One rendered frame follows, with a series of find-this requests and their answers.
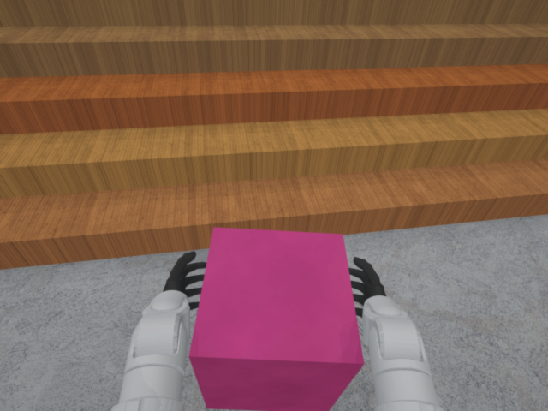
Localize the robot right hand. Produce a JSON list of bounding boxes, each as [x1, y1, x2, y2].
[[348, 257, 386, 317]]

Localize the robot left hand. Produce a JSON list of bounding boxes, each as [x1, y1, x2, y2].
[[163, 251, 206, 310]]

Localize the robot left forearm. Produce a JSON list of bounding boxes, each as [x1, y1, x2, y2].
[[111, 290, 190, 411]]

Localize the robot right forearm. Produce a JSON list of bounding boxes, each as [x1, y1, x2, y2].
[[362, 295, 446, 411]]

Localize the carton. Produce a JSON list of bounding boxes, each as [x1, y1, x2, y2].
[[189, 227, 364, 411]]

